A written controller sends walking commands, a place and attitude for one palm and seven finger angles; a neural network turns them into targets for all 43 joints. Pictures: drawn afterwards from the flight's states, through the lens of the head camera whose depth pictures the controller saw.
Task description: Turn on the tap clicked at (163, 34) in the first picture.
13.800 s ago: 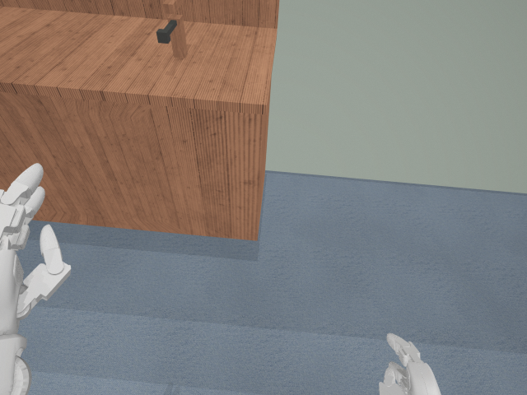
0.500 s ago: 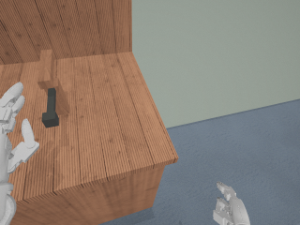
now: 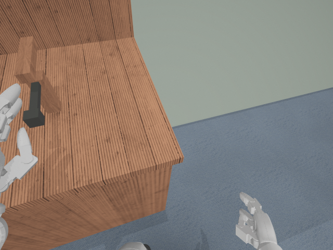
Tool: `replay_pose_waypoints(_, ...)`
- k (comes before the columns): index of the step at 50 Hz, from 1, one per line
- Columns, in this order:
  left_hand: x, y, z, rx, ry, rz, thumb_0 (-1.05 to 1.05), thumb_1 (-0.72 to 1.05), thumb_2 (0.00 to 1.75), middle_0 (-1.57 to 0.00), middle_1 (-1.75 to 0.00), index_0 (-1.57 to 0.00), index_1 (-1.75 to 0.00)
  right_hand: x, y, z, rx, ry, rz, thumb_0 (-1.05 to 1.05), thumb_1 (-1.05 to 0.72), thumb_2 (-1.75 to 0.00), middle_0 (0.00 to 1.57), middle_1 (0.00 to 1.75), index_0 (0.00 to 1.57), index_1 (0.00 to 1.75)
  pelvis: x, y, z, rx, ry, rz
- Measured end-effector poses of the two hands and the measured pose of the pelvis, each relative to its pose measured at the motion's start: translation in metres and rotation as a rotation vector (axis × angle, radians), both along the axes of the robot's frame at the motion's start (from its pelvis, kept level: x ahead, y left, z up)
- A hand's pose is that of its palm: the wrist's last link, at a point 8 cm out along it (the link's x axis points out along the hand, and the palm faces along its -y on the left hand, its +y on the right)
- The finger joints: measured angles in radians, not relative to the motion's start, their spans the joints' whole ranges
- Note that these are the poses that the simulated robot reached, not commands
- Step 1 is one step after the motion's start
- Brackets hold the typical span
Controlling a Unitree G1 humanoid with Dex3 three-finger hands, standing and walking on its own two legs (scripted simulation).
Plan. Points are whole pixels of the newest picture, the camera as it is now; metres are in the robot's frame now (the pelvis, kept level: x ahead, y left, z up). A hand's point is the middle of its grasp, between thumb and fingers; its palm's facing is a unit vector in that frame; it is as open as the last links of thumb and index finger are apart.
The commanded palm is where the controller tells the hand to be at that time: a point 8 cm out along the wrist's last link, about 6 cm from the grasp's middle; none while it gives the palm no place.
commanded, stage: come to a stop and stand still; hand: left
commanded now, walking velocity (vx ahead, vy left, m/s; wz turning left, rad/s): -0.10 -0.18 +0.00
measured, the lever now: (34, 118) +0.33 +0.32 +0.12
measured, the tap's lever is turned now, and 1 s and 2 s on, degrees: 0 0 0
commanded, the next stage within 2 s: look again from close up in 1.10 s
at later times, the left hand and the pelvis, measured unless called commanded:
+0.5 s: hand (4, 138) +0.23 +0.27 +0.21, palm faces +0.48 -0.75 -0.46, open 7.4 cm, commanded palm +0.14 +0.28 +0.18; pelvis -0.01 -0.01 +0.00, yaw +2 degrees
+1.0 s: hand (0, 166) +0.20 +0.27 +0.18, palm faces +0.42 -0.82 -0.39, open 7.4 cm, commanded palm +0.14 +0.30 +0.18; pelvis -0.01 +0.02 +0.00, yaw +2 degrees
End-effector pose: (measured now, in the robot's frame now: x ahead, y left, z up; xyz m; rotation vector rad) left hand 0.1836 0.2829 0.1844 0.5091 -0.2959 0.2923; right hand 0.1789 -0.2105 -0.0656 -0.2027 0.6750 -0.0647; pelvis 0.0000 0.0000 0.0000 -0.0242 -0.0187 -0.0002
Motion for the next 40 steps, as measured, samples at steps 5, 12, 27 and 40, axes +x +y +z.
replay_pose_waypoints(5, -0.017, -0.018, -0.001, 0.018, 0.039, -0.006, 0.01, 0.89, 0.9, -0.21, -0.3, -0.21, -0.3, -0.01, -0.019, -0.006, 0.006, 0.004, -0.012, 0.01, -0.9, -0.9, 0.21, 0.3, 0.21, 0.3, -0.01, -0.016, -0.003, -0.011, 0.005, -0.006)
replay_pose_waypoints(12, -0.021, -0.022, -0.009, -0.065, 0.042, 0.057, 0.01, 0.89, 0.9, -0.21, -0.3, -0.22, -0.3, -0.033, -0.046, -0.012, -0.046, 0.064, -0.067, 0.01, -0.9, -0.9, 0.21, 0.3, 0.2, 0.3, -0.008, -0.02, -0.002, -0.003, 0.036, 0.001)
replay_pose_waypoints(27, 0.009, 0.035, 0.044, 0.113, -0.202, 0.102, 0.02, 0.88, 0.9, -0.21, -0.3, -0.22, -0.3, -0.027, -0.011, -0.011, -0.026, 0.052, 0.056, 0.01, -0.91, -0.9, 0.2, 0.3, 0.2, 0.3, -0.011, -0.005, -0.003, 0.009, 0.037, 0.017)
replay_pose_waypoints(40, -0.004, 0.026, -0.029, -0.058, 0.09, 0.052, 0.01, 0.89, 0.9, -0.21, -0.3, -0.22, -0.3, -0.008, 0.005, -0.011, -0.03, 0.075, 0.074, 0.01, -0.9, -0.9, 0.21, 0.3, 0.21, 0.3, -0.002, 0.012, 0.0, 0.018, 0.045, 0.025)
